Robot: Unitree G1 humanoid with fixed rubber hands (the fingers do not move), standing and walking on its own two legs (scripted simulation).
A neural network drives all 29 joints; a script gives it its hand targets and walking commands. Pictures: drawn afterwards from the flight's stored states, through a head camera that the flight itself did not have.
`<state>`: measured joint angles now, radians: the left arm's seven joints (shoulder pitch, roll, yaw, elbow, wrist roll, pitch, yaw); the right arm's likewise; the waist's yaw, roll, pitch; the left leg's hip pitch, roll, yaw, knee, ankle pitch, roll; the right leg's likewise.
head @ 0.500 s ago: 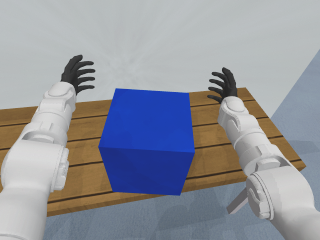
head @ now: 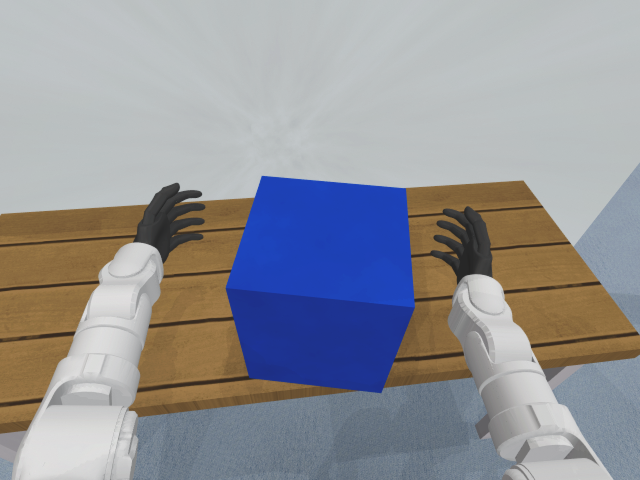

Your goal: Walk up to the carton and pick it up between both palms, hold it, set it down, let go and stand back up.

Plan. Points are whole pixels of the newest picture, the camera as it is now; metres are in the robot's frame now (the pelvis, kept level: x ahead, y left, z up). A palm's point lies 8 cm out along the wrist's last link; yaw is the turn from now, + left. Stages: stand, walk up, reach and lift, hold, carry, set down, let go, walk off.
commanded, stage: set down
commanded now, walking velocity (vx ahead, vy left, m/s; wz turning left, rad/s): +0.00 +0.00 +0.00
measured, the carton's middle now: (323, 288) +0.39 +0.02 -0.01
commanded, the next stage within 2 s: none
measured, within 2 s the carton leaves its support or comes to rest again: neither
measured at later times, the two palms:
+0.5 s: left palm (156, 287) +0.34 +0.24 +0.06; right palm (474, 323) +0.30 -0.17 +0.05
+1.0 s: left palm (139, 370) +0.26 +0.25 +0.00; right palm (469, 384) +0.24 -0.16 +0.00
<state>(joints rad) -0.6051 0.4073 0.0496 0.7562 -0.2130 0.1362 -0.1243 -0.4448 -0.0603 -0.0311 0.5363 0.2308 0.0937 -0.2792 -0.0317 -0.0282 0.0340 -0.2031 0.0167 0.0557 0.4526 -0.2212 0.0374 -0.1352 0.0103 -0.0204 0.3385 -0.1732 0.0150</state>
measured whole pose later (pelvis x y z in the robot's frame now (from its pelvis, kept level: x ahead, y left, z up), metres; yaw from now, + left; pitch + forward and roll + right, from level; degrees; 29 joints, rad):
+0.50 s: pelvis +0.00 +0.00 +0.00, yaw -1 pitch -5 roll -2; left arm -0.38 0.36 0.06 0.58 -0.20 0.08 -0.14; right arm -0.18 -0.04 0.02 0.39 0.22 0.01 -0.29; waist 0.00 -0.02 0.09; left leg -0.14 0.02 0.07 0.45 -0.23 0.03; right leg -0.08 0.01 -0.01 0.34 -0.18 0.01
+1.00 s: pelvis +0.01 -0.01 +0.00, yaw +0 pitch -5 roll -2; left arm -0.01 0.38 0.02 0.41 -0.23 -0.12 -0.18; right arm 0.13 0.03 0.07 0.36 0.14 -0.27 -0.30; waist 0.04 -0.02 0.12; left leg -0.15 0.03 0.04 0.50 -0.27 0.02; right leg -0.09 0.02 -0.03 0.40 -0.23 0.00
